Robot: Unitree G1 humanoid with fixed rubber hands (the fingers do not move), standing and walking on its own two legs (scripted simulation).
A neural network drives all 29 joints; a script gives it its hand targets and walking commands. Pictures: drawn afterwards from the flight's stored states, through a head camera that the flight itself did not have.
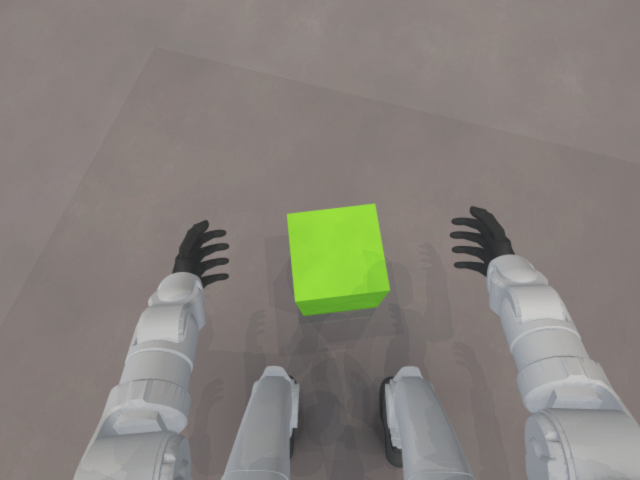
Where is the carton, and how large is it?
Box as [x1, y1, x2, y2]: [287, 204, 389, 315]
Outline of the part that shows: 374,204 287,214 295,302 303,315 375,307 389,290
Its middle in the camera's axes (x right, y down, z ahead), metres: +0.04 +0.07 +0.99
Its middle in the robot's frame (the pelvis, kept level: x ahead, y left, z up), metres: +0.49 +0.01 -0.55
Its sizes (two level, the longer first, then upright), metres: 0.205 0.203 0.259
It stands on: the floor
